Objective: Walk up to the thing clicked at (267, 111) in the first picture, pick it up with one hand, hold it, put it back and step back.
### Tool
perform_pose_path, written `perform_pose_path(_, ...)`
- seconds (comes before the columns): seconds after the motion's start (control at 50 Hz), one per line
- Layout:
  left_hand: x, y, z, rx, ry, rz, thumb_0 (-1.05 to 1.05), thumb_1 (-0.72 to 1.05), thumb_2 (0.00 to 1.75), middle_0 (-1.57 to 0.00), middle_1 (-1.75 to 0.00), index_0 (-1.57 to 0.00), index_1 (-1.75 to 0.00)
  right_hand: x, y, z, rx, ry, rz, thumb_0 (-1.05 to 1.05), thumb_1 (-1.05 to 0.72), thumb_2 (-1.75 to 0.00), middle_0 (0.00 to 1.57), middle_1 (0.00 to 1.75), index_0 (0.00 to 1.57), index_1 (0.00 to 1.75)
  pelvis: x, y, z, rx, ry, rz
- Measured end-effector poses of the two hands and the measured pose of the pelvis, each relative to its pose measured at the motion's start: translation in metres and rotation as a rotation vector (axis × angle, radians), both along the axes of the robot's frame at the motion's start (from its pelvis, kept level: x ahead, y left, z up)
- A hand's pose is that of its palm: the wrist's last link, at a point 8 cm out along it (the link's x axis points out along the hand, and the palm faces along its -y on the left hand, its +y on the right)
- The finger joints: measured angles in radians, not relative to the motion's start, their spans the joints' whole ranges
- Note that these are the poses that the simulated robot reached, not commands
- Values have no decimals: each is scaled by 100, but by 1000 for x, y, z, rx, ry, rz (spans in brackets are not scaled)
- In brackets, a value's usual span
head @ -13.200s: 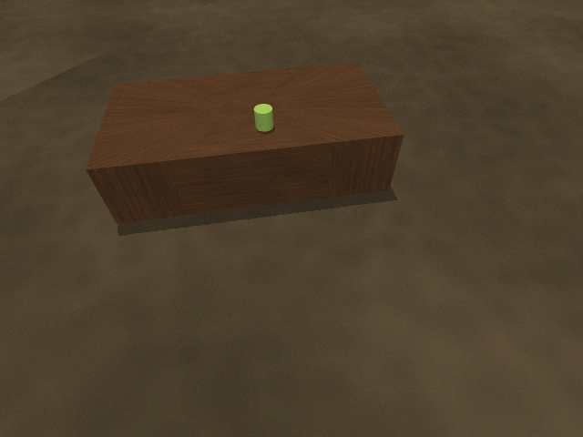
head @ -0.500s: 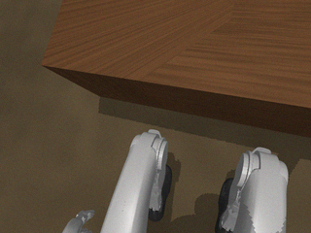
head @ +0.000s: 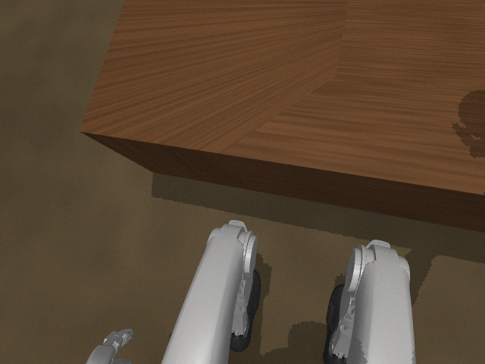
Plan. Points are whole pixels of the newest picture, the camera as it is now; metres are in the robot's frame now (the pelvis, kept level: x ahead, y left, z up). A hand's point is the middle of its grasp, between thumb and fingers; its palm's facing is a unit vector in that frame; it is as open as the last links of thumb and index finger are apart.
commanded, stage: settle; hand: right
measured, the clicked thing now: out of the picture +0.56 -0.30 +0.01
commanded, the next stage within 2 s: lift in 0.88 s
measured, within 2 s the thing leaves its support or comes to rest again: neither
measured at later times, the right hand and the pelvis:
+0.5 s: hand out of the picture +0.57 -0.30 +0.08, palm faces +0.35 +0.94 -0.02, open 6.7 cm; pelvis +0.01 +0.00 +0.04, yaw +0 degrees
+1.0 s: hand out of the picture +0.57 -0.30 +0.10, palm faces +0.36 +0.93 -0.02, open 6.7 cm; pelvis +0.01 +0.00 +0.06, yaw +0 degrees
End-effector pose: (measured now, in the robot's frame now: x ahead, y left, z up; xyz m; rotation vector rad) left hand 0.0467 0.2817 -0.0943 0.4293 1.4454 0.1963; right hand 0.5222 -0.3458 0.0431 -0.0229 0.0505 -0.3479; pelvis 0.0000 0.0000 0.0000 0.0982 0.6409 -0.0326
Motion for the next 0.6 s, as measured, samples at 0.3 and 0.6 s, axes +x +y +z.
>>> perform_pose_path(0.3, 2, -3, 27, 5, 25, -1, 0, 87, 92, -21, -29, -20, -31, 3, -4, 21, -9, -24, -18, 3, 40, -99, 62, 105, 131, 138, 7, -1, 26, -4, 5, -5)
perform_pose_path(0.6, 10, -10, 42, -23, 2, 5, 0, 87, 92, -21, -29, -19, -31, 10, 1, 38, 11, -12, -16, 3, 40, -100, 62, 106, 132, 141, 13, -1, 45, -3, 6, -4)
